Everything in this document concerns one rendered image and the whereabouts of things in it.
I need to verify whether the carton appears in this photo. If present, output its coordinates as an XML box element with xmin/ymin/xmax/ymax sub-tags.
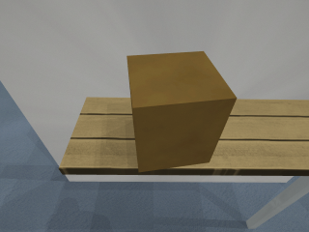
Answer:
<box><xmin>126</xmin><ymin>51</ymin><xmax>237</xmax><ymax>173</ymax></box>

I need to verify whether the table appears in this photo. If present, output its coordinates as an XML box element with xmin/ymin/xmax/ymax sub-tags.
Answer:
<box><xmin>58</xmin><ymin>97</ymin><xmax>309</xmax><ymax>229</ymax></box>

